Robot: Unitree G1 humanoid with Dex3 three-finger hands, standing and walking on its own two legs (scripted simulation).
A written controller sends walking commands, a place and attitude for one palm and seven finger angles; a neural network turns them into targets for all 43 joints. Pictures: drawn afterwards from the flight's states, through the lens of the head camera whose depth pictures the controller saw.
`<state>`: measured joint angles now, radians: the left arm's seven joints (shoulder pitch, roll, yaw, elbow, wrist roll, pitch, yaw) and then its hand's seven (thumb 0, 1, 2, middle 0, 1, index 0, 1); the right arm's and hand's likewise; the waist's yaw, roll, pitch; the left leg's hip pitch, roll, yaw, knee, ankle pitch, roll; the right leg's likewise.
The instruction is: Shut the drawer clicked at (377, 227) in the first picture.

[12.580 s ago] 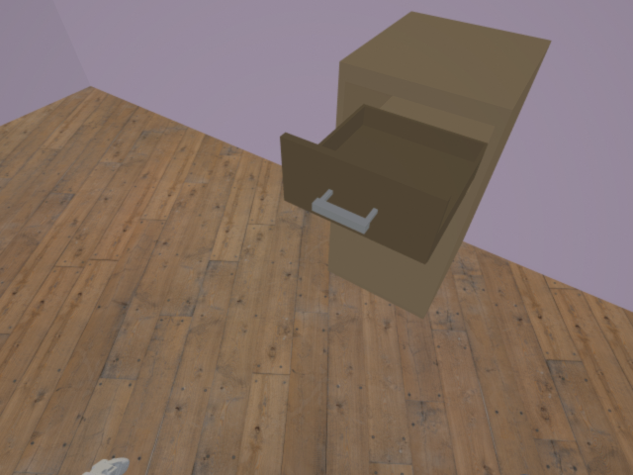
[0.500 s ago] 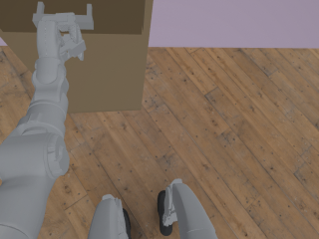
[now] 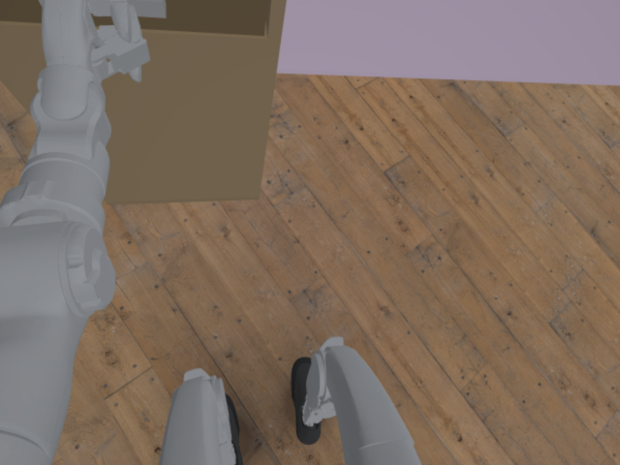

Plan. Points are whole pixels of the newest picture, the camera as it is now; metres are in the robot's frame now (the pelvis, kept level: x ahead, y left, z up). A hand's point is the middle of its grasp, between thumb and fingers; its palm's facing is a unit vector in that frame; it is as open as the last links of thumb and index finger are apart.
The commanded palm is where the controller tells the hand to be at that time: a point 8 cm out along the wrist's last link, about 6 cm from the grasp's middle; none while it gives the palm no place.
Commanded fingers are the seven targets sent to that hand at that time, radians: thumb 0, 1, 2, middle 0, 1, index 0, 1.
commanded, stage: pull the fist back off the drawer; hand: left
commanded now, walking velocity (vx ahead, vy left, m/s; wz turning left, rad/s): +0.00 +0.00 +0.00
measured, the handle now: out of the picture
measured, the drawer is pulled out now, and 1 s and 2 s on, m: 0.00 0.00 0.00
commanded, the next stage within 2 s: draw the hand back to the body in 0.60 s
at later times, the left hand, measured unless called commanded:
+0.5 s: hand (139, 47) +0.58 +0.11 +0.06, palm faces -0.03 -1.00 -0.03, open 3.1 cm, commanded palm +0.55 +0.14 +0.07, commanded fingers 0.00 0.90 0.90 -1.40 -1.60 -1.40 -1.60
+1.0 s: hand (66, 87) +0.48 +0.15 +0.12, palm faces -0.02 -1.00 -0.06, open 3.3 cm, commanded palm +0.45 +0.20 +0.13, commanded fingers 0.00 0.90 0.90 -1.40 -1.60 -1.40 -1.60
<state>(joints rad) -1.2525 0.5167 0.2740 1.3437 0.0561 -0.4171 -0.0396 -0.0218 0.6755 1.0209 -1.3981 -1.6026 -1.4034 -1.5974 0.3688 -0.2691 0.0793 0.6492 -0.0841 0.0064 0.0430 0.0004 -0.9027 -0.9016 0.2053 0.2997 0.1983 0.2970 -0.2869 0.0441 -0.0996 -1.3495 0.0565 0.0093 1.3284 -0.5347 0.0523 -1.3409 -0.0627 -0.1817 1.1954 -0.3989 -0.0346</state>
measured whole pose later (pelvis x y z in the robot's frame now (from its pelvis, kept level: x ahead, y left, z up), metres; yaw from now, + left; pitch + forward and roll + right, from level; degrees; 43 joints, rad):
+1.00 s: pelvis +0.08 +0.00 +0.08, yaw -3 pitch +21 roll -2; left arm -0.32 0.25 0.21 0.51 -0.16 -0.35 -0.11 0.02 0.90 0.90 -1.40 -1.60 -1.40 -1.60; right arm 0.34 -0.25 0.02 0.53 0.02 0.06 0.05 0.00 -0.90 -0.90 0.20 0.30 0.20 0.30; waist -0.07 0.04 -0.15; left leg -0.76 0.03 0.04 0.93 -0.52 0.03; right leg -0.83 0.00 -0.07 0.86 -0.39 -0.01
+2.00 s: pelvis +0.07 +0.00 +0.13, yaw -1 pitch -4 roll -1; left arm 0.54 0.34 0.31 -0.50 -0.06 -0.10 0.10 0.01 0.89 0.90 -1.40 -1.60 -1.41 -1.60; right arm 0.22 -0.24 0.03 0.61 0.00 -0.12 -0.06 0.01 -0.90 -0.90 0.20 0.30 0.20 0.30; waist 0.07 0.08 0.00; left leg -0.04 0.00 0.04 0.44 -0.32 0.03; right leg -0.11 -0.01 -0.07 0.41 -0.22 0.00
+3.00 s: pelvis -0.02 +0.02 +0.12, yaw -1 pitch -1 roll -1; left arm 0.57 0.34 0.37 -0.57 0.01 -0.24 0.13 0.01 0.89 0.90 -1.41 -1.60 -1.41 -1.60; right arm 0.20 -0.22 0.01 0.54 -0.01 -0.07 -0.07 0.01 -0.90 -0.90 0.21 0.30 0.20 0.30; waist 0.01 -0.01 0.04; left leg -0.36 -0.02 0.04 0.63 -0.28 0.07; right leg -0.39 -0.02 -0.03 0.52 -0.12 0.02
